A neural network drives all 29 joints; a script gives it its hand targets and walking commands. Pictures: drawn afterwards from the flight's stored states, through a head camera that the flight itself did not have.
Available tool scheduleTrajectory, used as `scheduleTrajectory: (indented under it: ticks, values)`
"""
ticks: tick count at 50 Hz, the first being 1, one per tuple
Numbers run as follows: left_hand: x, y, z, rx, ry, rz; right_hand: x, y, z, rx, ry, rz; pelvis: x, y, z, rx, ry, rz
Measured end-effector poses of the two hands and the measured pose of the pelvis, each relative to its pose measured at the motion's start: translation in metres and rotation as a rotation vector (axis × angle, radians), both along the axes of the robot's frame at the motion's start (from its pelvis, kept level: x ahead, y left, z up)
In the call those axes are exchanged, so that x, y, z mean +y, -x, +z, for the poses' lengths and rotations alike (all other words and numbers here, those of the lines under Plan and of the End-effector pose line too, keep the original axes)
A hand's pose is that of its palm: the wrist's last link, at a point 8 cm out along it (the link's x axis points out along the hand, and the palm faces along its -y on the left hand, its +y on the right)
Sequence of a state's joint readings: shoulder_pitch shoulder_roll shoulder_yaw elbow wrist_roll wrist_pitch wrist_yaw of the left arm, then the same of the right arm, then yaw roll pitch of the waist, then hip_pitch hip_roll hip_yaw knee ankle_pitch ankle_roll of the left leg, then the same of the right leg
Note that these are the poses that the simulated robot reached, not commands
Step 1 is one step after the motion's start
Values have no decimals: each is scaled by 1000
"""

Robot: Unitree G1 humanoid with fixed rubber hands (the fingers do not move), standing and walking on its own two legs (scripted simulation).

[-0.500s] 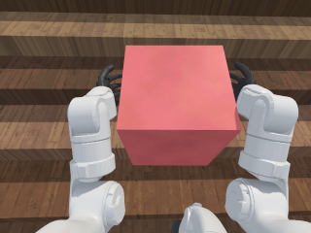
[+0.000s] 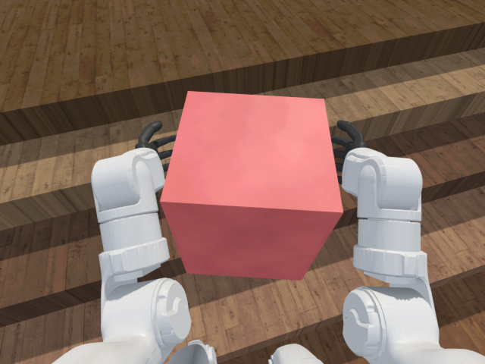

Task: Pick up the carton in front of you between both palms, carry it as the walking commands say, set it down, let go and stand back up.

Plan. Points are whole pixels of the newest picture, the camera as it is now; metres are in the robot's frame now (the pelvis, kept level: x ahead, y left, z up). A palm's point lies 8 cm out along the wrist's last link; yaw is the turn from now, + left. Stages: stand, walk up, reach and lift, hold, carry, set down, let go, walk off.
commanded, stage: carry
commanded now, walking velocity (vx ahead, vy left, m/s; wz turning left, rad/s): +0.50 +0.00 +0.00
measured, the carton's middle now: (249, 193) +0.36 -0.04 +0.07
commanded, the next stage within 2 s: none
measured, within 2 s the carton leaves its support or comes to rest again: neither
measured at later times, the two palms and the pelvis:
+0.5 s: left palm out of the picture +0.65 +0.16 +0.29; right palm out of the picture +0.70 -0.14 +0.30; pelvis +0.31 -0.04 +0.15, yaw +0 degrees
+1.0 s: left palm out of the picture +0.99 +0.14 +0.44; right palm out of the picture +0.94 -0.16 +0.45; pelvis +0.61 +0.04 +0.31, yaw -1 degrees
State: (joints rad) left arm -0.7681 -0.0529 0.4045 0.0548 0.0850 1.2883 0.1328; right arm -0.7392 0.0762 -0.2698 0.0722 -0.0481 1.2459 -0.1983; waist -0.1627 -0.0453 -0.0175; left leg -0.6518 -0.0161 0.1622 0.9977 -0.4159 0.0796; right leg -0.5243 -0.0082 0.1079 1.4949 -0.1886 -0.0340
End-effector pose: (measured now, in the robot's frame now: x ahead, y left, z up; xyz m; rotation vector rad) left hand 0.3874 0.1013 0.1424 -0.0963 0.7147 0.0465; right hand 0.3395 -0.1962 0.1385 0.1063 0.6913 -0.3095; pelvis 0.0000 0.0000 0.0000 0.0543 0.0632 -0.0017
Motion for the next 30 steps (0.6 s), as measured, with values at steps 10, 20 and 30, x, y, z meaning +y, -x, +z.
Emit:
scheduleTrajectory:
  ticks: [10,20,30]
  values:
    - [14,-100,86,-165,16,29,14,-120,100,-165,8,29,2,-112,67,1,55,-10]
    - [42,-222,126,-95,-30,174,41,-294,146,-100,-4,205,-38,-264,103,13,125,-1]
    - [59,-316,197,-78,-64,241,58,-404,202,-92,-73,238,-41,-363,186,-17,91,17]
